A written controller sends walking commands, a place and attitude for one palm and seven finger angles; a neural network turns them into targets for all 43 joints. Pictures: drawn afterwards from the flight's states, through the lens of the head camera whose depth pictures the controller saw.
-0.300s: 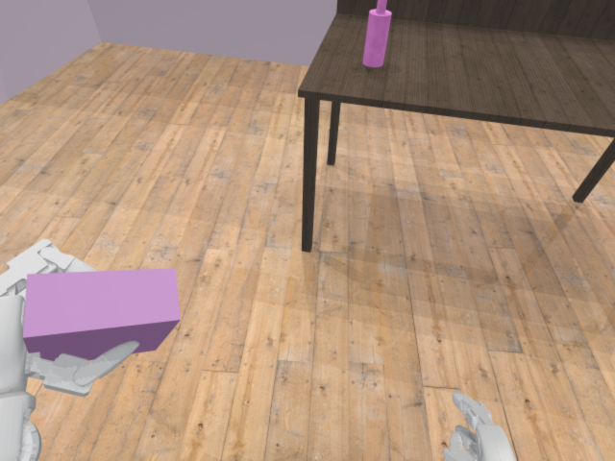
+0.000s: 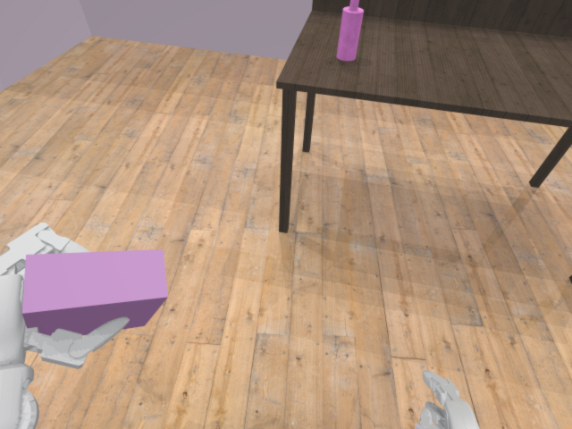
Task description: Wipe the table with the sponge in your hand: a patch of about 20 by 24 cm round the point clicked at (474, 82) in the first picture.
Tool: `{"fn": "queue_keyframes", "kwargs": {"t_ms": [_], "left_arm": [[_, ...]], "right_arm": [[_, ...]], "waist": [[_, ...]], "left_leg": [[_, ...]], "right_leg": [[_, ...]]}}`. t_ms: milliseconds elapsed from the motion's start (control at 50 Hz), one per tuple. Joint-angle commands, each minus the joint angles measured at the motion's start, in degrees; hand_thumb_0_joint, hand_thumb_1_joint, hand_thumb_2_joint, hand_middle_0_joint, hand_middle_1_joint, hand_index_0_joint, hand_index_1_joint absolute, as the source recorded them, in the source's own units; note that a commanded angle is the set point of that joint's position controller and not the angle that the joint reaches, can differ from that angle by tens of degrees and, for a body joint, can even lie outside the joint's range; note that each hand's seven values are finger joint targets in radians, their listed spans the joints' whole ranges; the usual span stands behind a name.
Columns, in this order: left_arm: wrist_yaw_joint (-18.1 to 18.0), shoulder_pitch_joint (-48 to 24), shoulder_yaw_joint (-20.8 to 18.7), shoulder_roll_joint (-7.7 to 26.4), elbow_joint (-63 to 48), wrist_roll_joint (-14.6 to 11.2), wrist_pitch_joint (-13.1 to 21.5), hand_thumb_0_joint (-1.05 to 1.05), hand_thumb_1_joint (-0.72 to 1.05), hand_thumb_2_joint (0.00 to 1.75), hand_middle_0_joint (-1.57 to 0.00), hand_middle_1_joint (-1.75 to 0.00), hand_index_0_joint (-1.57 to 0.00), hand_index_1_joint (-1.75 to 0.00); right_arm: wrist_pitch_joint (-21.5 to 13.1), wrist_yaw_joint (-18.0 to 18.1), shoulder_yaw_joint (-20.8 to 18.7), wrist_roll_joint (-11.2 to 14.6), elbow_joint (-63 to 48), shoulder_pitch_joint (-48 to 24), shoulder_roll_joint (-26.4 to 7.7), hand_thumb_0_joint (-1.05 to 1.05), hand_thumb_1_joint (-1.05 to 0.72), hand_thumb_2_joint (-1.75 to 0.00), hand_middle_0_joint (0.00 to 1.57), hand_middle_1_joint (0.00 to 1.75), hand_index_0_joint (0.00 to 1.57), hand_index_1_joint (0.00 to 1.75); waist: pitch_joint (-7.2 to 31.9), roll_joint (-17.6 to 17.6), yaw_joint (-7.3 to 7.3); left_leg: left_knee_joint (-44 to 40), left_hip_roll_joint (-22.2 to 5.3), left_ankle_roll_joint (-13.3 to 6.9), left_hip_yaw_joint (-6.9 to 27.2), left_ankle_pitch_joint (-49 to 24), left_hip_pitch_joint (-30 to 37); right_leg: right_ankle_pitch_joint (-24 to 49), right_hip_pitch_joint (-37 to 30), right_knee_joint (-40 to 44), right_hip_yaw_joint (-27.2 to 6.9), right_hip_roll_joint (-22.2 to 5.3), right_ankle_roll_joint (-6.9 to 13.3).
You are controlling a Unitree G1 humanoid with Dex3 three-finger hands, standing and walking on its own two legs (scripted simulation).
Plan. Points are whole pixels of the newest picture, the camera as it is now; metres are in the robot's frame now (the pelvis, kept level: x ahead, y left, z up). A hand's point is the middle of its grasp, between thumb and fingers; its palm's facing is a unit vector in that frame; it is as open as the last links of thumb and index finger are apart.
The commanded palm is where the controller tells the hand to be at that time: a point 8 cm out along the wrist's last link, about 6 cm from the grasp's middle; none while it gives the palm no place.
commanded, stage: look at it before walking up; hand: left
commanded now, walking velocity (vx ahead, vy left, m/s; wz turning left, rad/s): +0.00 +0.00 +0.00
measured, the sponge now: (115, 295) +0.22 +0.21 +0.14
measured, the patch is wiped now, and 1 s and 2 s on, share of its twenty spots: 0.00 0.00 0.00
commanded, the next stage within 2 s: walk to a spot facing it in 0.10 s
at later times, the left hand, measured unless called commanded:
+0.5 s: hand (114, 269) +0.25 +0.21 +0.16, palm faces +0.39 -0.83 -0.40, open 9.5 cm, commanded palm +0.20 +0.24 +0.18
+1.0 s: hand (218, 166) +0.42 +0.13 +0.17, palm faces +0.12 -0.91 -0.40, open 9.5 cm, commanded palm +0.38 +0.18 +0.18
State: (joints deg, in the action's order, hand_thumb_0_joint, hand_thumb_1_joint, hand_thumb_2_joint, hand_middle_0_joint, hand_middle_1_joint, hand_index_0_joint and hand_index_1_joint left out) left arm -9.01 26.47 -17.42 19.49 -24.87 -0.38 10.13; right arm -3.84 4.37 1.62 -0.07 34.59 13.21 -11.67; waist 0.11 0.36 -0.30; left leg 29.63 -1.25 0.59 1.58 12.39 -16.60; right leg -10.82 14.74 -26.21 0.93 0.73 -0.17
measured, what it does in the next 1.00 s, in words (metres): walks ahead, turning right: left foot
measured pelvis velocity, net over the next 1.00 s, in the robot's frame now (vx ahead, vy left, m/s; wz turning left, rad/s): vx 0.13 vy -0.03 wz -0.37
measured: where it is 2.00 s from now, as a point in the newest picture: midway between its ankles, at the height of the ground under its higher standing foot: (354, 403)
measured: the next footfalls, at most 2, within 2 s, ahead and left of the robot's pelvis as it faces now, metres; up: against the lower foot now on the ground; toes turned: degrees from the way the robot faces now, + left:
left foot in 0.94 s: +0.22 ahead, +0.08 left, +0.00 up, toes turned -9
right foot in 1.36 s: +0.27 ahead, -0.25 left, +0.00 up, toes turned -42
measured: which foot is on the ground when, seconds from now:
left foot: down 0.00-0.52, up 0.54-0.92, down 0.94-1.00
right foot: down 0.00-0.94, up 0.96-1.00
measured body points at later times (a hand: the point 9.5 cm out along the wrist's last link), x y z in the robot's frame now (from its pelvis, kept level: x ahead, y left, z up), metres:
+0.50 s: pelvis +0.02 -0.02 -0.01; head +0.01 -0.02 +0.44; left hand +0.22 +0.26 +0.18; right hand +0.17 -0.25 -0.10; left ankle +0.04 +0.12 -0.74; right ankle +0.02 -0.11 -0.73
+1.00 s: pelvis +0.13 -0.03 -0.01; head +0.15 -0.02 +0.44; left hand +0.41 +0.18 +0.19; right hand +0.21 -0.31 -0.09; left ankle +0.18 +0.08 -0.74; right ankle +0.03 -0.09 -0.70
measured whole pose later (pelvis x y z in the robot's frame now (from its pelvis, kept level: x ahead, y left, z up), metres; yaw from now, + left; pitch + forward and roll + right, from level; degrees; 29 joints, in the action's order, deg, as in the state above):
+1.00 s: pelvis +0.13 -0.03 -0.01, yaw -21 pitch +2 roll +2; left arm -9.3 26.4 -22.0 22.2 -29.2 -0.8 14.3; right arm -2.4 2.5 -0.2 -0.2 32.9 11.6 -11.3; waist 0.0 -4.0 -1.6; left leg 35.0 -4.3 -0.2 -11.2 16.9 -18.6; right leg -28.8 20.6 -55.2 -4.6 3.8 1.3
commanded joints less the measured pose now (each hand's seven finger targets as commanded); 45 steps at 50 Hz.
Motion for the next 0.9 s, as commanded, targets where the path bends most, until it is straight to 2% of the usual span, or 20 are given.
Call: {"fn": "queue_keyframes", "kwargs": {"t_ms": [0, 140, 220, 260, 340, 380, 420, 460, 480, 500, 520, 540, 580, 600, 640, 680, 740, 800, 840, 880], "left_arm": [[-1.0, -4.8, -6.7, 9.6, -13.9, -0.5, 4.2, 0.00, 0.10, 1.30, -1.20, -1.60, -1.20, -1.60], [-0.8, -4.0, -6.2, 8.8, -12.9, -0.7, 4.1, 0.00, 0.10, 1.30, -1.20, -1.60, -1.20, -1.60], [-0.9, -5.5, -6.2, 8.9, -12.9, -0.4, 4.3, 0.00, 0.10, 1.30, -1.20, -1.60, -1.20, -1.60], [-1.0, -6.5, -6.1, 8.8, -13.0, -0.4, 4.1, 0.00, 0.10, 1.30, -1.20, -1.60, -1.20, -1.60], [-1.0, -9.0, -5.5, 7.5, -13.7, 0.0, 4.0, 0.00, 0.10, 1.30, -1.20, -1.60, -1.20, -1.60], [-0.8, -9.3, -6.0, 8.2, -12.8, -0.1, 3.9, 0.00, 0.10, 1.30, -1.20, -1.60, -1.20, -1.60], [-0.2, -8.6, -5.4, 7.6, -11.8, 0.0, 4.0, 0.00, 0.10, 1.30, -1.20, -1.60, -1.20, -1.60], [0.2, -9.2, -5.0, 7.7, -12.0, 0.1, 3.9, 0.00, 0.10, 1.30, -1.20, -1.60, -1.20, -1.60], [0.4, -9.1, -5.2, 8.2, -11.3, 0.3, 3.7, 0.00, 0.10, 1.30, -1.20, -1.60, -1.20, -1.60], [0.3, -10.0, -4.8, 9.0, -11.6, 0.5, 3.7, 0.00, 0.10, 1.30, -1.20, -1.60, -1.20, -1.60], [-0.3, -10.2, -6.4, 10.9, -11.0, -0.4, 3.4, 0.00, 0.10, 1.30, -1.20, -1.60, -1.20, -1.60], [-0.5, -11.7, -6.1, 10.6, -12.4, -0.5, 3.7, 0.00, 0.10, 1.30, -1.20, -1.60, -1.20, -1.60], [-0.2, -6.1, -8.7, 12.0, -11.0, -0.4, 4.8, 0.00, 0.10, 1.30, -1.20, -1.60, -1.20, -1.60], [-0.1, -4.8, -8.4, 12.0, -12.9, -0.7, 5.8, 0.00, 0.10, 1.30, -1.20, -1.60, -1.20, -1.60], [-0.1, -4.2, -10.1, 13.0, -14.3, -0.9, 7.1, 0.00, 0.10, 1.30, -1.20, -1.60, -1.20, -1.60], [-0.2, -3.9, -10.6, 13.0, -14.6, -1.1, 7.6, 0.00, 0.10, 1.30, -1.20, -1.60, -1.20, -1.60], [-0.6, -2.9, -10.5, 12.4, -15.1, -1.5, 7.7, 0.00, 0.10, 1.30, -1.20, -1.60, -1.20, -1.60], [-0.9, -2.6, -9.5, 11.3, -16.0, -1.6, 7.2, 0.00, 0.10, 1.30, -1.20, -1.60, -1.20, -1.60], [-1.1, -2.6, -9.0, 10.8, -15.7, -1.5, 6.8, 0.00, 0.10, 1.30, -1.20, -1.60, -1.20, -1.60], [-1.3, -2.3, -8.3, 9.9, -15.7, -1.5, 6.7, 0.00, 0.10, 1.30, -1.20, -1.60, -1.20, -1.60]], "right_arm": [[-3.4, 0.5, -2.5, 0.0, -9.3, -5.8, -6.6, 0.00, -0.90, -0.90, 0.20, 0.30, 0.20, 0.30], [-3.5, 0.4, -2.7, 0.1, -9.0, -5.5, -6.6, 0.00, -0.90, -0.90, 0.20, 0.30, 0.20, 0.30], [-3.5, 0.4, -2.7, -0.1, -8.9, -5.6, -6.8, 0.00, -0.90, -0.90, 0.20, 0.30, 0.20, 0.30], [-3.1, 0.5, -3.0, -0.2, -9.3, -5.8, -7.1, 0.00, -0.90, -0.90, 0.20, 0.30, 0.20, 0.30], [-3.0, 0.9, -3.1, -0.3, -9.7, -5.8, -7.5, 0.00, -0.90, -0.90, 0.20, 0.30, 0.20, 0.30], [-3.3, 0.9, -3.4, -0.5, -9.5, -5.5, -7.1, 0.00, -0.90, -0.90, 0.20, 0.30, 0.20, 0.30], [-3.4, 0.4, -3.5, -0.9, -8.8, -4.8, -7.0, 0.00, -0.90, -0.90, 0.20, 0.30, 0.20, 0.30], [-3.5, -0.4, -3.5, -0.7, -8.9, -5.1, -7.0, 0.00, -0.90, -0.90, 0.20, 0.30, 0.20, 0.30], [-3.6, -0.7, -3.6, -0.4, -9.0, -5.3, -6.8, 0.00, -0.90, -0.90, 0.20, 0.30, 0.20, 0.30], [-3.1, -1.2, -3.5, -0.4, -9.4, -5.4, -5.6, 0.00, -0.90, -0.90, 0.20, 0.30, 0.20, 0.30], [-3.4, -1.3, -3.4, -0.1, -10.2, -7.6, -6.0, 0.00, -0.90, -0.90, 0.20, 0.30, 0.20, 0.30], [-3.7, -1.6, -3.8, -0.3, -9.6, -7.5, -6.5, 0.00, -0.90, -0.90, 0.20, 0.30, 0.20, 0.30], [-2.5, -1.6, -3.3, -0.5, -8.9, -6.6, -6.5, 0.00, -0.90, -0.90, 0.20, 0.30, 0.20, 0.30], [-1.6, -1.7, -2.8, -0.7, -8.3, -5.8, -5.8, 0.00, -0.90, -0.90, 0.20, 0.30, 0.20, 0.30], [-0.5, -1.8, -2.7, -0.6, -8.1, -5.9, -5.7, 0.00, -0.90, -0.90, 0.20, 0.30, 0.20, 0.30], [-0.3, -1.6, -3.1, -0.6, -8.6, -7.0, -5.5, 0.00, -0.90, -0.90, 0.20, 0.30, 0.20, 0.30], [-0.7, -2.0, -3.4, -0.3, -9.5, -6.3, -5.5, 0.00, -0.90, -0.90, 0.20, 0.30, 0.20, 0.30], [-1.5, -2.4, -3.5, 0.3, -10.6, -6.6, -5.4, 0.00, -0.90, -0.90, 0.20, 0.30, 0.20, 0.30], [-1.5, -2.4, -3.6, 0.4, -10.5, -5.3, -6.0, 0.00, -0.90, -0.90, 0.20, 0.30, 0.20, 0.30], [-1.8, -1.8, -4.4, 0.8, -10.5, -3.4, -7.2, 0.00, -0.90, -0.90, 0.20, 0.30, 0.20, 0.30]], "waist": [[5.0, 4.7, 0.06], [5.2, 3.1, 0.21], [5.1, 3.4, 0.26], [3.8, 3.7, 0.44], [1.7, 10.9, 0.57], [1.7, 12.2, 0.57], [2.2, 11.5, 0.39], [3.2, 10.8, -0.58], [3.1, 5.2, -1.01], [2.8, -8.8, -0.76], [1.3, -16.7, -1.98], [0.7, -12.4, -0.77], [0.3, -2.6, -0.44], [1.7, -1.8, -0.09], [4.5, -2.4, -0.01], [5.5, -3.1, -0.15], [7.1, -3.3, -0.98], [8.6, -6.8, -1.83], [8.5, -6.2, -1.12], [10.0, -1.9, 0.60]], "left_leg": [[-8.6, -3.3, -1.6, 2.4, 1.0, -3.7], [-6.9, -3.0, -1.4, 1.3, -0.1, -2.5], [-7.6, -4.0, -1.5, 1.1, 6.8, -2.2], [-7.8, -5.2, -2.4, 1.7, 16.1, -2.8], [-14.2, -12.6, -5.9, 10.1, 29.3, -3.8], [-14.3, -16.7, -8.1, 12.6, 25.7, -1.5], [-10.9, -17.0, -8.1, 8.8, 17.1, -1.7], [-3.0, -14.3, -5.3, 0.9, 10.6, -4.0], [6.4, -10.7, -3.2, -3.6, 11.9, -7.0], [19.7, -4.6, -0.3, -8.3, 17.0, -17.0], [33.6, -0.1, 1.3, -6.7, 22.5, -26.2], [39.0, -2.4, 1.6, 0.3, 17.3, -26.3], [41.4, -4.2, 2.6, 0.4, 12.5, -27.1], [41.1, -4.5, 3.0, 0.0, 9.7, -26.7], [36.9, -4.8, 3.3, -1.7, 7.5, -25.1], [30.4, -4.6, 3.2, -3.0, 6.9, -22.3], [19.7, -4.0, 2.5, -5.6, 6.1, -17.7], [11.0, -3.0, 1.6, -7.5, 6.7, -13.0], [4.7, -2.9, 1.2, -8.6, 3.2, -6.6], [-3.9, -4.7, -0.4, -7.7, -2.3, 9.7]], "right_leg": [[-2.0, -6.4, 3.3, -2.2, -2.4, 0.0], [-0.4, -5.1, 3.7, -3.2, -3.0, 0.1], [-5.7, -3.1, 3.4, -4.4, -2.8, 0.7], [-12.7, 0.4, 2.0, -5.5, -2.4, 1.5], [-16.1, 5.9, -10.4, -1.1, 1.4, 1.0], [-15.4, 8.1, -16.6, 1.6, 1.5, 0.3], [-16.1, 5.4, -14.8, 2.9, 0.8, 0.2], [-13.4, -1.0, -6.6, 3.3, 0.2, 0.9], [-12.4, -2.9, -0.8, -3.4, -2.5, 3.5], [-14.1, -7.4, 5.9, -22.3, -12.4, 8.7], [-9.0, -9.9, 12.1, -40.0, -21.4, 13.8], [-10.2, -8.4, 13.3, -39.8, -21.2, 14.1], [-4.5, -8.3, 10.6, -34.6, -17.6, 14.3], [3.5, -10.4, 9.2, -27.8, -15.8, 13.3], [13.9, -12.2, 7.4, -20.5, -13.6, 12.3], [15.7, -11.5, 7.1, -18.3, -11.9, 11.9], [15.7, -11.1, 6.3, -19.8, -11.6, 13.0], [16.0, -12.0, 3.9, -20.5, -11.1, 13.0], [12.2, -8.9, 1.8, -19.4, -9.7, 11.7], [8.5, 0.5, -8.3, -15.6, -5.6, 7.6]]}}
